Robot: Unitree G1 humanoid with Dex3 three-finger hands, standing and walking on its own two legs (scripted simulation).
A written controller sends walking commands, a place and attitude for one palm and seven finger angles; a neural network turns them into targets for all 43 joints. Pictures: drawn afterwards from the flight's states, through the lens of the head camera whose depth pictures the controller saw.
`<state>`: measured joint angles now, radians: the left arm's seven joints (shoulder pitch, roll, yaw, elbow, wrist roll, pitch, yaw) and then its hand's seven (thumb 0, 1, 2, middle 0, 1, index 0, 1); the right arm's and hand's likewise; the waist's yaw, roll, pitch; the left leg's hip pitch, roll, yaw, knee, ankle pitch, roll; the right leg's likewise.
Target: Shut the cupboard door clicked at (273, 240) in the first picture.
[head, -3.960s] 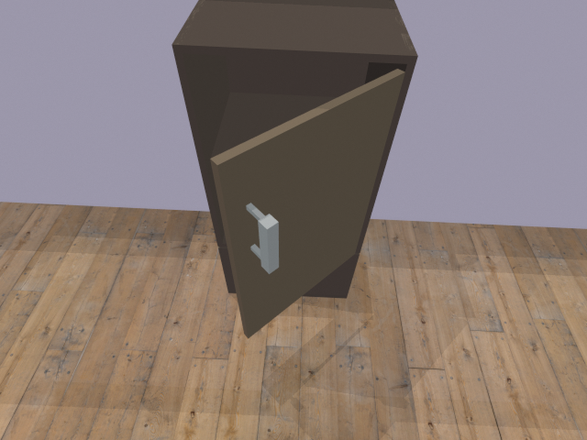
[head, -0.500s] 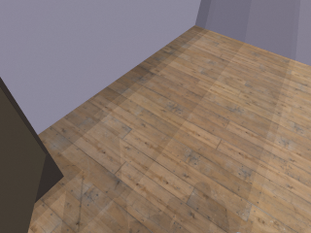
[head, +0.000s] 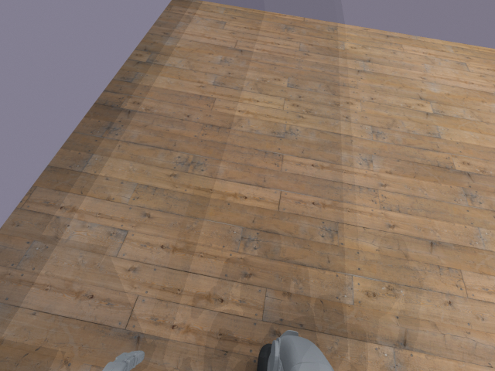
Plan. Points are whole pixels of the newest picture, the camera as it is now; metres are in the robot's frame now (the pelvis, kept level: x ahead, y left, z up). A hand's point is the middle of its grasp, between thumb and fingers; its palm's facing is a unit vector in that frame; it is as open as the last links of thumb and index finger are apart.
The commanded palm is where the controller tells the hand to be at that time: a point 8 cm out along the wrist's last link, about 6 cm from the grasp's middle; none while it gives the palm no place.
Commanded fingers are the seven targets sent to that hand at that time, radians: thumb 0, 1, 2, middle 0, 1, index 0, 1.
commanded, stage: walk to a spot facing it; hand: left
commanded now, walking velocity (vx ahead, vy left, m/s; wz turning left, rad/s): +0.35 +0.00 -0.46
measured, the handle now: out of the picture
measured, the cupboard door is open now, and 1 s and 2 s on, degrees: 44 44 44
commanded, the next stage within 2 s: turn to face it in 1.00 s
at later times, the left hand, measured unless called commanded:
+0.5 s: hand (153, 306) +0.26 +0.18 -0.17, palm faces -0.08 -0.98 -0.16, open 7.3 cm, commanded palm none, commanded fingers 0.00 0.90 0.90 -0.20 -0.30 -0.20 -0.30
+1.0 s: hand (202, 176) +0.57 +0.11 -0.16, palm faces -0.44 -0.88 -0.18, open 7.4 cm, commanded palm none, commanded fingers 0.00 0.90 0.90 -0.20 -0.30 -0.20 -0.30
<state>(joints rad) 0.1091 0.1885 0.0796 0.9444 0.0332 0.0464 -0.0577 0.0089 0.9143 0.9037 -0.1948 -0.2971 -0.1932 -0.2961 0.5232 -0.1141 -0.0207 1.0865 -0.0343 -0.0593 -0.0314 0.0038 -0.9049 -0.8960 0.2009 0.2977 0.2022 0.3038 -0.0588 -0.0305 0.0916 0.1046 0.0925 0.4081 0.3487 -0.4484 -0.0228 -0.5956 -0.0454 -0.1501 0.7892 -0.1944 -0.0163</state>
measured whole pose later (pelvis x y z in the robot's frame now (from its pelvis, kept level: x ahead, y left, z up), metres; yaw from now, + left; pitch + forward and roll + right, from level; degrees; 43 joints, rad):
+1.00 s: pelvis +0.41 -0.02 +0.01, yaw -28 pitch +1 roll +0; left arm 0.17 0.20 0.11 0.94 0.03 0.04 -0.04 0.01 0.92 0.90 -0.19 -0.30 -0.19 -0.30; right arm 0.38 -0.16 -0.05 1.04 -0.03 -0.04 -0.02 0.00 -0.92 -0.90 0.20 0.30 0.20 0.30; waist -0.03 -0.03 0.06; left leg -0.08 0.13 0.40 0.45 -0.35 -0.02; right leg -0.57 -0.09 -0.11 0.84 -0.21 0.03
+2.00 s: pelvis +0.44 -0.13 +0.00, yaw -8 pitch +1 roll +1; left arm 0.17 0.21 0.06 0.88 0.01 0.02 0.02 0.01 0.91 0.90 -0.20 -0.30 -0.20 -0.30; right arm 0.21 -0.25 -0.09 0.92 -0.02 0.07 0.01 0.00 -0.90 -0.90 0.20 0.30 0.20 0.30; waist -0.02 0.05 0.04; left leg -0.44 -0.03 -0.09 0.71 -0.36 -0.03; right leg -0.29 -0.04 -0.06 0.60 -0.32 0.01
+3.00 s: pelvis +0.39 -0.16 +0.01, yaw +28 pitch -1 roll +2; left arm 0.21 0.18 0.03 0.86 0.02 0.02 0.02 0.01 0.91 0.90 -0.20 -0.30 -0.20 -0.30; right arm 0.20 -0.26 -0.09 0.92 -0.02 0.09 0.03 0.01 -0.91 -0.90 0.20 0.30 0.20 0.30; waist -0.03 0.01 0.07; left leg -0.50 0.02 0.02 1.09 -0.41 -0.06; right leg -0.24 -0.11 -0.17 0.55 -0.29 -0.01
